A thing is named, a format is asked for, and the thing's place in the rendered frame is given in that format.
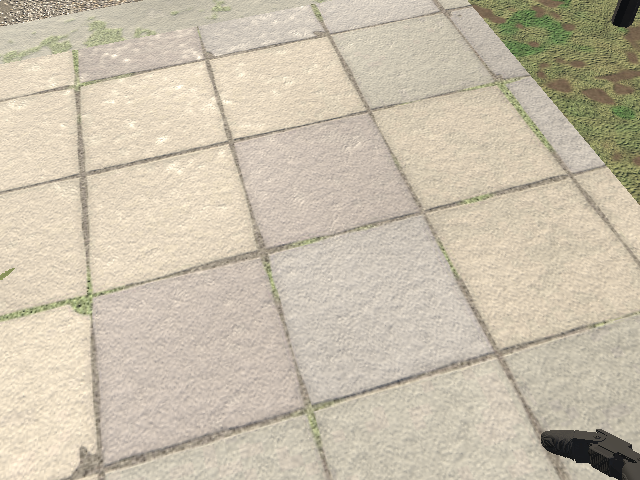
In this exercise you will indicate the robot right hand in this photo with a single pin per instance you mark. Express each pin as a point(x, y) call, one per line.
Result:
point(604, 451)

